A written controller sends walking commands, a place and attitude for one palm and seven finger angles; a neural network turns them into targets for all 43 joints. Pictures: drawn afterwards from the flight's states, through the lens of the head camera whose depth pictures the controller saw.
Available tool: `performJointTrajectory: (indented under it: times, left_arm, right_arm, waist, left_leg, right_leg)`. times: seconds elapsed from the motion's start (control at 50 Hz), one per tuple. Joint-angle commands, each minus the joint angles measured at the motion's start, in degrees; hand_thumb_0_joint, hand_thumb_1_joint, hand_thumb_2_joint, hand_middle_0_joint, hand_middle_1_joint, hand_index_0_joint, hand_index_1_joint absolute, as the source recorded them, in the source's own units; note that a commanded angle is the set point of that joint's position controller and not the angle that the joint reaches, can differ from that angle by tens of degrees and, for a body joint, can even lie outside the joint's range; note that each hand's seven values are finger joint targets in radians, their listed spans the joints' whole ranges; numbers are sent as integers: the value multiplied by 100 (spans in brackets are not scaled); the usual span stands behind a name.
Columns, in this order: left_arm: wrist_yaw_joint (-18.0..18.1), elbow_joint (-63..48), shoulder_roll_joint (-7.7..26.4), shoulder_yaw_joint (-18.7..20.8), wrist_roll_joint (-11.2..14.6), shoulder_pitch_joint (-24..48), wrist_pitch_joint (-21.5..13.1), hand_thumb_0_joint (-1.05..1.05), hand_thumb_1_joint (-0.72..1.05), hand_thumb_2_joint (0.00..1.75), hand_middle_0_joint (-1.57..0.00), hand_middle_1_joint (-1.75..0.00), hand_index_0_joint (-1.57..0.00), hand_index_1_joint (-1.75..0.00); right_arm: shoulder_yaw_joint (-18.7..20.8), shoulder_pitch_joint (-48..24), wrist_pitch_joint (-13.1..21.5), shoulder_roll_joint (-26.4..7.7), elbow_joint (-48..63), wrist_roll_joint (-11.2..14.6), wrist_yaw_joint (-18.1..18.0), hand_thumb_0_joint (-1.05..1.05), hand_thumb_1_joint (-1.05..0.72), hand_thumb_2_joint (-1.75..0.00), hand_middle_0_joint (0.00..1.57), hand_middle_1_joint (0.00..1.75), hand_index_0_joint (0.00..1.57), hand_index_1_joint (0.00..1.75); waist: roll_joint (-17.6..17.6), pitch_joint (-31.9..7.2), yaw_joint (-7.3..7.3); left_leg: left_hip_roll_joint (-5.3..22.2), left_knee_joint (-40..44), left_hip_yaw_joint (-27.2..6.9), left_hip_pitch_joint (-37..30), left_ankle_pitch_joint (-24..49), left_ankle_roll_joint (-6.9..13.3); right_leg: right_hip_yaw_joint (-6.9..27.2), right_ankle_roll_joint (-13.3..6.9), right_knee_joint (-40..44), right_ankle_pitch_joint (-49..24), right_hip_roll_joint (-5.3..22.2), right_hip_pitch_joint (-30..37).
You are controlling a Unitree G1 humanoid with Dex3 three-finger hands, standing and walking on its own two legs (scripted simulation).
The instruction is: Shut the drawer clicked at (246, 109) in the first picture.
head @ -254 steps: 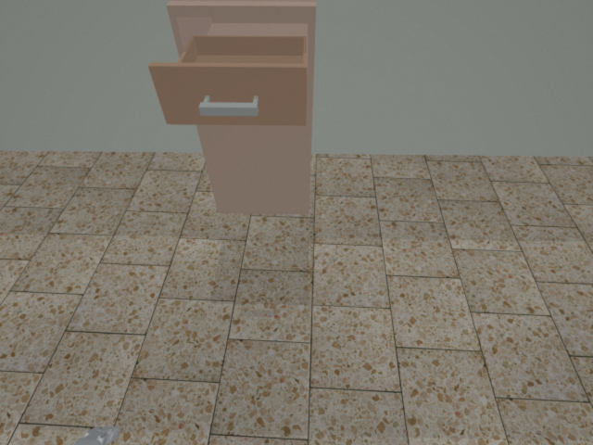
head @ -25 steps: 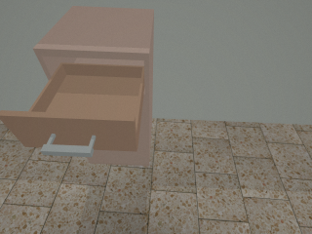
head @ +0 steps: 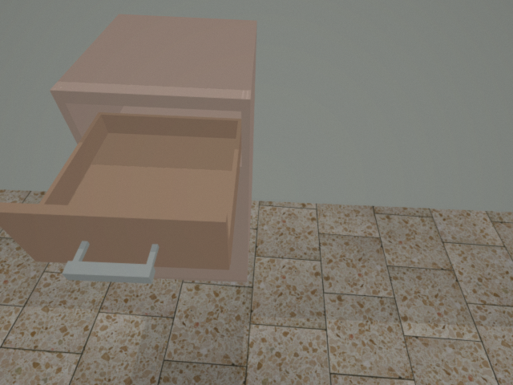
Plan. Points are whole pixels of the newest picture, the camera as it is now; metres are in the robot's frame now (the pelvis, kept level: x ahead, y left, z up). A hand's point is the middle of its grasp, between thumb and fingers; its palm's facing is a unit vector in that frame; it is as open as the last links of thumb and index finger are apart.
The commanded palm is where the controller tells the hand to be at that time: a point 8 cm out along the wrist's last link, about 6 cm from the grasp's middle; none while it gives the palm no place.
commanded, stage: come to a stop and stand still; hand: left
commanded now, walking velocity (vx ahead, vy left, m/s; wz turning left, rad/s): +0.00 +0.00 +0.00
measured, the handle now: (114, 260) +0.30 +0.27 -0.01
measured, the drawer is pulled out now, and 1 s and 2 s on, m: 0.30 0.30 0.29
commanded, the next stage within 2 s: look again from close up in 0.28 s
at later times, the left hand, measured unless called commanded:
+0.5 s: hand out of the picture +0.00 +0.18 -0.18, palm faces +0.02 -0.98 -0.19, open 7.4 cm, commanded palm none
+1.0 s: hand out of the picture +0.00 +0.17 -0.17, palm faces +0.09 -0.98 -0.18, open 7.4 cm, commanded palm +0.10 +0.22 -0.07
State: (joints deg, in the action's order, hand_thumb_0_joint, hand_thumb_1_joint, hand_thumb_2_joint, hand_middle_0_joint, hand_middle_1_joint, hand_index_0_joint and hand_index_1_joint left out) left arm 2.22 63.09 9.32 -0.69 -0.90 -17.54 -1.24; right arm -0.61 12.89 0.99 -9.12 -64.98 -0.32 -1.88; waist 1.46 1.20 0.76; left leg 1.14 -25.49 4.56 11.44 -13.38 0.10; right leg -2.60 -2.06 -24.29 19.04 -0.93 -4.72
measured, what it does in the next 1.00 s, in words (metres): stands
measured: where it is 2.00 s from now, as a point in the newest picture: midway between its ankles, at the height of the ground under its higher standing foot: outside the picture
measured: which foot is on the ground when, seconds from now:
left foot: down 0.00-1.00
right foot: down 0.00-1.00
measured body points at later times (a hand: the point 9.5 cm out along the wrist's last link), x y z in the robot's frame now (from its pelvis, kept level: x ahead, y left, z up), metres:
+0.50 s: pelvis +0.01 +0.01 +0.00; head +0.02 +0.01 +0.45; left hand +0.00 +0.23 -0.16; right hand +0.01 -0.21 -0.16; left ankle +0.00 +0.12 -0.74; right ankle -0.07 -0.09 -0.74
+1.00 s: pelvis +0.01 +0.00 +0.00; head +0.03 +0.01 +0.45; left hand +0.00 +0.22 -0.16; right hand +0.02 -0.22 -0.16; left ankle +0.00 +0.12 -0.74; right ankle -0.06 -0.09 -0.74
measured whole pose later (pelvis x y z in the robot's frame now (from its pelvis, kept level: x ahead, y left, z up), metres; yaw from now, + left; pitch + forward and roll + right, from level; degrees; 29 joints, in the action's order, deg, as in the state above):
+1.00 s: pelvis +0.01 +0.00 +0.00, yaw +1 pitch +0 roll +0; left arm 2.7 54.7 7.8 -0.9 1.4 -21.6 1.7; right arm -0.8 15.4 1.3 -9.2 -63.5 0.2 -1.9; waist 0.6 1.7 0.7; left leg 0.7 -26.9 4.1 12.4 -14.5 0.5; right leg -3.1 -1.5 -23.9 19.7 -0.5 -4.6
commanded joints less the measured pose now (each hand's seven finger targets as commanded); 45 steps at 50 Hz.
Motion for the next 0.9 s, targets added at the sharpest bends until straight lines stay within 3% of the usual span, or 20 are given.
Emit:
performJointTrajectory:
  times: [0.0, 0.22, 0.5, 0.56, 0.8, 0.88]
  left_arm:
    - [22, -124, 594, 120, -1, -437, -36, 0, 90, 90, -20, -30, -20, -30]
    - [24, -151, 619, 128, 3, -407, -19, 0, 90, 90, -20, -30, -20, -30]
    - [21, -72, 542, 118, 2, -473, 11, 0, 90, 90, -20, -30, -20, -30]
    - [25, -58, 536, 124, 11, -520, -1, 0, 90, 90, -20, -30, -20, -30]
    - [38, -8, 463, 110, 6, -631, -2, 0, 90, 90, -20, -30, -20, -30]
    - [41, 0, 461, 121, 12, -658, -17, 0, 90, 90, -20, -30, -20, -30]
  right_arm:
    - [57, 288, 74, -574, 150, -19, -30, 0, -90, -90, 20, 30, 20, 30]
    - [48, 288, 82, -637, 121, -23, -31, 0, -90, -90, 20, 30, 20, 30]
    - [32, 399, 71, -553, 19, -16, -29, 0, -90, -90, 20, 30, 20, 30]
    - [31, 454, 93, -554, 13, -19, -35, 0, -90, -90, 20, 30, 20, 30]
    - [35, 462, 76, -484, -38, -10, -46, 0, -90, -90, 20, 30, 20, 30]
    - [39, 475, 85, -490, -33, -15, -52, 0, -90, -90, 20, 30, 20, 30]
  waist:
    - [-86, 91, -45]
    - [-65, 79, -31]
    - [-52, 262, -28]
    - [-126, 88, -32]
    - [-43, 259, -17]
    - [-67, 127, -35]
  left_leg:
    - [538, 258, -522, -438, 1625, 189]
    - [542, 291, -558, -529, 1830, 217]
    - [532, 443, -632, -448, 1453, 241]
    - [528, 392, -616, -537, 1665, 245]
    - [513, 375, -613, -472, 1571, 238]
    - [509, 337, -597, -520, 1695, 228]
  right_leg:
    - [534, 36, 365, -2071, 687, -474]
    - [487, 56, 374, -2016, 719, -443]
    - [468, 52, 469, -1363, 693, -539]
    - [466, 46, 426, -1544, 718, -462]
    - [458, 46, 466, -1625, 721, -512]
    - [460, 37, 442, -1837, 745, -439]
